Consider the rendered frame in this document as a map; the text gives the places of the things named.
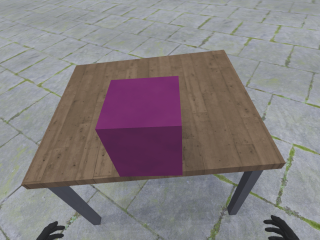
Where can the table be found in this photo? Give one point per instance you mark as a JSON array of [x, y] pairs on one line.
[[222, 131]]

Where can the robot right hand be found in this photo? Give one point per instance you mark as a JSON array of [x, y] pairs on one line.
[[284, 229]]

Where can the robot left hand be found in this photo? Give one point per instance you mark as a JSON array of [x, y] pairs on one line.
[[52, 227]]

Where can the carton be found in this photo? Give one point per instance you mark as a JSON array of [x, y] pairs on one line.
[[140, 126]]

